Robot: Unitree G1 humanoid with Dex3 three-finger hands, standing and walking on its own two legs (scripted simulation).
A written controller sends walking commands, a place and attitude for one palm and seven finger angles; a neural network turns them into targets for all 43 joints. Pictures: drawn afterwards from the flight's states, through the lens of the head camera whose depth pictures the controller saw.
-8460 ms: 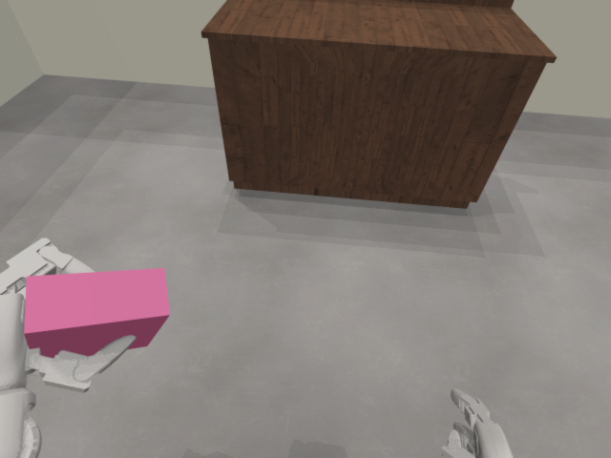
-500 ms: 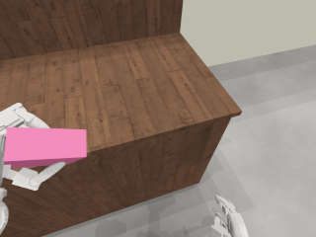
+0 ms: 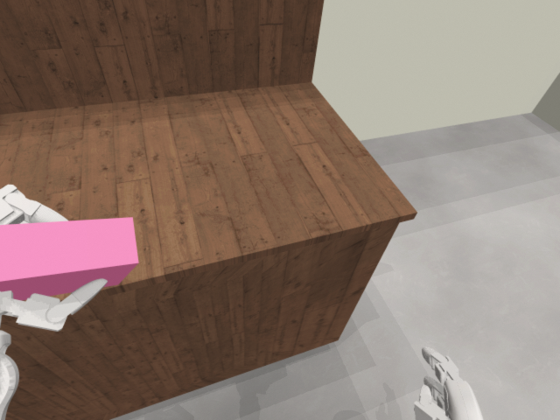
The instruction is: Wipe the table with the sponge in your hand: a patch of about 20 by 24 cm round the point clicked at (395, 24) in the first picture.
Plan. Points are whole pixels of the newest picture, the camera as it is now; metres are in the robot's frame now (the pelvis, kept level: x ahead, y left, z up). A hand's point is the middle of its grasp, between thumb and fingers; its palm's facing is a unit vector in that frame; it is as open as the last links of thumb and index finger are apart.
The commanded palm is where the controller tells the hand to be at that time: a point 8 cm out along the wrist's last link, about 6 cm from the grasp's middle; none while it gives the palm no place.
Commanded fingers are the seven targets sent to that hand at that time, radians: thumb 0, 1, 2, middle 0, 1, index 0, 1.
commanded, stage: come to a stop and stand still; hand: left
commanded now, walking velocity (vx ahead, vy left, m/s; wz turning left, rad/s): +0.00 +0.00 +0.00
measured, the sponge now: (87, 259) +0.23 +0.24 +0.16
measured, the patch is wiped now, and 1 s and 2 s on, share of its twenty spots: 0.00 0.00 0.00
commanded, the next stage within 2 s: look again from close up in 0.54 s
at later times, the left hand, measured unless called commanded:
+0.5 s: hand (43, 249) +0.23 +0.28 +0.17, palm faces +0.40 -0.85 -0.34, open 9.3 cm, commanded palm +0.17 +0.31 +0.18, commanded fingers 0.00 0.10 1.30 -1.20 -1.60 -1.20 -1.60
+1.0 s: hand (59, 258) +0.23 +0.27 +0.16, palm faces +0.41 -0.84 -0.35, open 9.3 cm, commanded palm +0.17 +0.30 +0.18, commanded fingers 0.00 0.10 1.30 -1.20 -1.60 -1.20 -1.60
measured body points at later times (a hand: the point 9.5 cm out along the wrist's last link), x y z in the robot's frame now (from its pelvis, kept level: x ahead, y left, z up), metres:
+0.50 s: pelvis +0.01 +0.03 +0.00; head +0.03 +0.06 +0.45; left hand +0.20 +0.33 +0.19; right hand +0.20 -0.18 -0.06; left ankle +0.04 +0.11 -0.74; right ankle +0.02 -0.10 -0.74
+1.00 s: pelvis +0.01 +0.02 +0.00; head +0.03 +0.04 +0.45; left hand +0.20 +0.31 +0.18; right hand +0.19 -0.20 -0.07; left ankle +0.04 +0.11 -0.74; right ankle +0.02 -0.11 -0.74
